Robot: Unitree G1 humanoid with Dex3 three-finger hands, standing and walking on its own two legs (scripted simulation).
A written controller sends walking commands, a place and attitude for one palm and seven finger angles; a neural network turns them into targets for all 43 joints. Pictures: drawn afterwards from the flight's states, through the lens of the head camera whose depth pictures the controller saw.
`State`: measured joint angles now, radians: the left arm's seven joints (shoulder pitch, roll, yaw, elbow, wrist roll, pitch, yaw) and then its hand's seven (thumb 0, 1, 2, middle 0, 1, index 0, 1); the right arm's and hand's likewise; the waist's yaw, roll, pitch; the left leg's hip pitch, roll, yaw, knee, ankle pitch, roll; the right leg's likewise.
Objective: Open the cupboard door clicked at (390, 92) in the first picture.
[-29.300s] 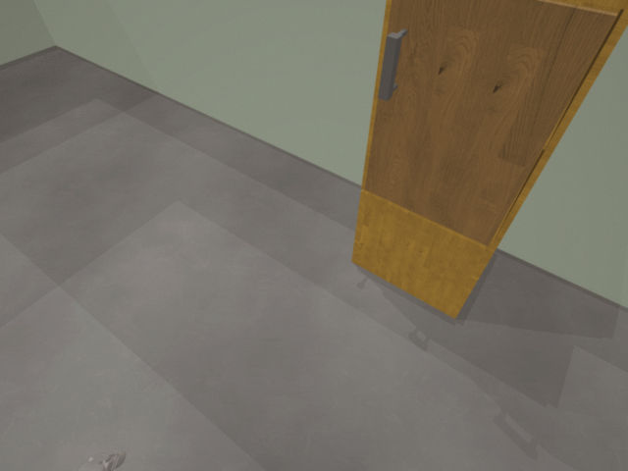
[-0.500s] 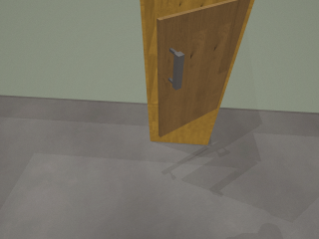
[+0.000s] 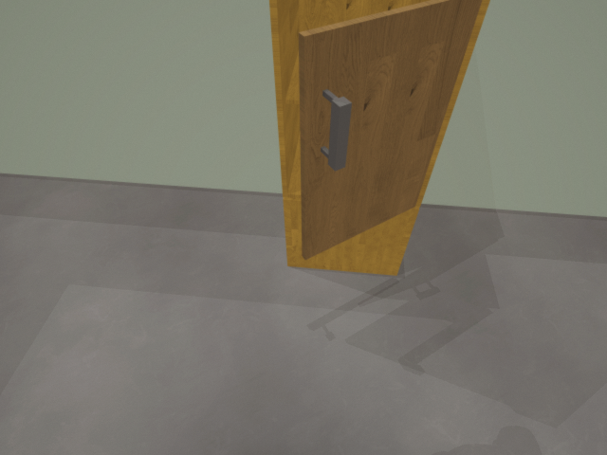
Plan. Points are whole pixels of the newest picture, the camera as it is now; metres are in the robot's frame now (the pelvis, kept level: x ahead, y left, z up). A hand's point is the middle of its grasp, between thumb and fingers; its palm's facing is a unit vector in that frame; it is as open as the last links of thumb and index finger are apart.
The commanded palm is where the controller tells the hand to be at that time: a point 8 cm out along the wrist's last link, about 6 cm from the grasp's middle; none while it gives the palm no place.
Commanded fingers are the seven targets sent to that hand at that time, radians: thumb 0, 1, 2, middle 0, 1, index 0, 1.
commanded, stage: look to check the result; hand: left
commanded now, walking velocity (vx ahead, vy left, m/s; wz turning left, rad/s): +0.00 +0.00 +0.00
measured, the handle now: (332, 130) +0.65 -0.01 +0.07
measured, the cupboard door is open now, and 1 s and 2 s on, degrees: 37 37 37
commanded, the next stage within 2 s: walk to a spot facing it in 0.02 s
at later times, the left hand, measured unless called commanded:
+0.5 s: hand out of the picture +0.06 +0.20 -0.18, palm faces -0.09 -0.97 -0.23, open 7.4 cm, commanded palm none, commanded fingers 0.00 0.90 0.90 -0.20 -0.30 -0.20 -0.30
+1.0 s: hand out of the picture +0.12 +0.18 -0.18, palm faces -0.33 -0.91 -0.24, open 7.4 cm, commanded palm none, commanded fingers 0.00 0.90 0.90 -0.20 -0.30 -0.20 -0.30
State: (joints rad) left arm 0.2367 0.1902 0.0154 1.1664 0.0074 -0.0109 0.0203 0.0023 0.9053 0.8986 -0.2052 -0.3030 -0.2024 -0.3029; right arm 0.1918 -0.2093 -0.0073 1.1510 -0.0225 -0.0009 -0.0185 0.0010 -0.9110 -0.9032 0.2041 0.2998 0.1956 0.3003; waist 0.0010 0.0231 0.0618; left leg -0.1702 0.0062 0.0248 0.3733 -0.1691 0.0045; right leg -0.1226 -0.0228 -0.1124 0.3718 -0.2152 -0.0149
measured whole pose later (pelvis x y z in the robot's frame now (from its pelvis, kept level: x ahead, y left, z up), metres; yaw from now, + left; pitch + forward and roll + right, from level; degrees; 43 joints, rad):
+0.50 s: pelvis +0.00 +0.00 -0.01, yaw -8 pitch +0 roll +1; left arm 0.21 0.20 0.06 1.05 0.02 0.06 0.00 0.00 0.91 0.90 -0.21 -0.30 -0.20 -0.30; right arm 0.20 -0.19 -0.04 1.05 -0.03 0.02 -0.03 0.00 -0.91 -0.90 0.20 0.30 0.20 0.30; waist 0.01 -0.01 0.09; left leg -0.25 0.06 0.16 0.52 -0.27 0.01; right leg -0.29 0.01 0.01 0.60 -0.31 -0.02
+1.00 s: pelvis +0.00 +0.01 -0.01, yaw -24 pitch +2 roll +1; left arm 0.22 0.22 0.08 0.95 0.02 0.05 0.01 0.00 0.90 0.90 -0.21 -0.30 -0.21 -0.30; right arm 0.07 -0.21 -0.05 0.90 0.00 0.02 -0.03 0.00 -0.91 -0.90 0.20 0.30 0.20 0.30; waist 0.03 -0.03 0.10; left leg -0.33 0.01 0.00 0.67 -0.37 -0.05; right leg -0.31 0.08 0.17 0.51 -0.22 -0.01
